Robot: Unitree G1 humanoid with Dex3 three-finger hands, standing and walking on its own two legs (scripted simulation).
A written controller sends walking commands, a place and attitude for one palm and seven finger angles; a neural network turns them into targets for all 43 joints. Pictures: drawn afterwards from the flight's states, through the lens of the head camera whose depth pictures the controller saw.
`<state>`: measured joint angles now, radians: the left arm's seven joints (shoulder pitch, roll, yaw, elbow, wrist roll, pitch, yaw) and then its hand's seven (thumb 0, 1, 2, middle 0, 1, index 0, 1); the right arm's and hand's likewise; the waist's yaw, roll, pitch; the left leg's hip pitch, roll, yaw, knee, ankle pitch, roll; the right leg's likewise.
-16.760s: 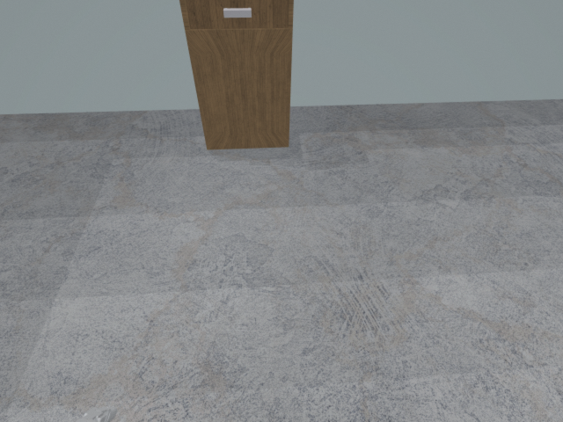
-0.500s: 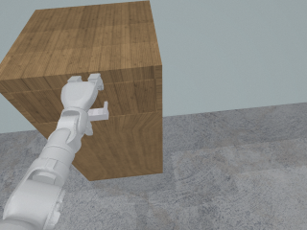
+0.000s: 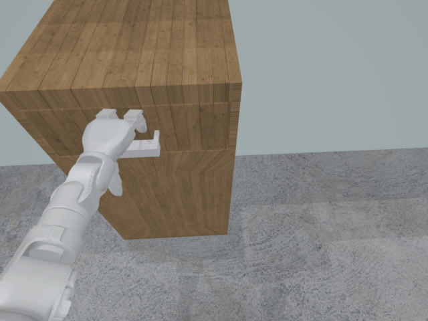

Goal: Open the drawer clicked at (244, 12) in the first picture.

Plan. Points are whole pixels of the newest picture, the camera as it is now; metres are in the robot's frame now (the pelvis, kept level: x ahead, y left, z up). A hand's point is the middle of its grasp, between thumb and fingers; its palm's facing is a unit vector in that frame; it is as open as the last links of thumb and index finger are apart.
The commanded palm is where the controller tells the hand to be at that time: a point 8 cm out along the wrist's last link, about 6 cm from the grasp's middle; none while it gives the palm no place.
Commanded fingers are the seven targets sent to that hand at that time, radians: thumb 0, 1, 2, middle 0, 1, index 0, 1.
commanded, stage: lower the fingers behind the handle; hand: left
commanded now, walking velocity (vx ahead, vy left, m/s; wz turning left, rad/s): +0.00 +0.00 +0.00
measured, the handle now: (134, 141) +0.49 +0.21 +0.00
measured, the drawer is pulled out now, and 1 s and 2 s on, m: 0.00 0.00 0.00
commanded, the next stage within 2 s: lift the fingers back up to retry in 1.40 s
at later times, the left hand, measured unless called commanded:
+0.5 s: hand (126, 150) +0.44 +0.20 +0.04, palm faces -0.09 +0.02 -1.00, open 13.8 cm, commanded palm +0.42 +0.22 +0.07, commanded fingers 0.00 -0.50 0.30 -0.30 -1.20 -0.30 -1.20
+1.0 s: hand (122, 155) +0.44 +0.22 +0.01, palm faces -0.01 +0.01 -1.00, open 13.8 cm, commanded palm +0.42 +0.21 +0.04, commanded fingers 0.00 -0.50 0.30 -0.30 -1.20 -0.30 -1.20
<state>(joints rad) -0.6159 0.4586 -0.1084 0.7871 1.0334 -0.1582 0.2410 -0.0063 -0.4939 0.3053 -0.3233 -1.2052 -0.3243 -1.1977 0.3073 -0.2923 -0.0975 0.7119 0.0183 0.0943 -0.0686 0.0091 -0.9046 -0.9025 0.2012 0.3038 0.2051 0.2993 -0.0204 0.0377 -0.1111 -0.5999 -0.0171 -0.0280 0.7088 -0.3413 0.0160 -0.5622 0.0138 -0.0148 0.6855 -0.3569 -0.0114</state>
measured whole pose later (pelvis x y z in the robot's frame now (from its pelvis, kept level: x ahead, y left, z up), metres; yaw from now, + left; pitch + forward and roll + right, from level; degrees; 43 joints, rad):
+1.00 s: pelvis -0.02 +0.00 -0.02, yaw -1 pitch +18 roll -1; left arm -0.78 0.41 -0.10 1.09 1.06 0.06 0.39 0.00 -0.49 0.31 -0.33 -1.25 -0.30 -1.30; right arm 0.32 -0.23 -0.03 0.70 0.02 0.10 -0.03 0.01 -0.90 -0.90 0.20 0.30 0.21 0.30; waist -0.07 0.05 -0.17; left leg -0.79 -0.01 -0.01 0.84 -0.36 0.02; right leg -0.75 0.03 0.00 0.81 -0.37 -0.01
